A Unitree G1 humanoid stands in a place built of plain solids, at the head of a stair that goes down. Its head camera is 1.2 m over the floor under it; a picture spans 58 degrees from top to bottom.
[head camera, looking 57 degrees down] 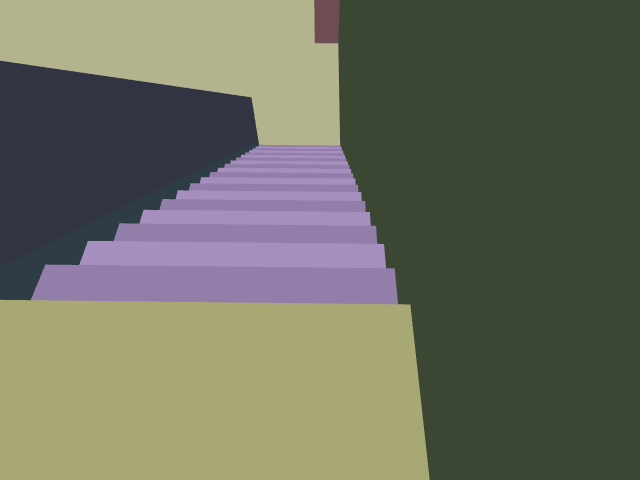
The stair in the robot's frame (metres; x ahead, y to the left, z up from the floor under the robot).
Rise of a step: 0.20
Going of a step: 0.23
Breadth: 1.30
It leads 1 degrees to the right of straight ahead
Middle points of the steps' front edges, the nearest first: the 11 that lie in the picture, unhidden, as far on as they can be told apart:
0.56 0.37 0.00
0.79 0.37 -0.19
1.02 0.37 -0.39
1.25 0.37 -0.58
1.49 0.36 -0.78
1.72 0.36 -0.97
1.95 0.36 -1.17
2.18 0.35 -1.36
2.42 0.35 -1.56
2.65 0.35 -1.76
2.88 0.35 -1.95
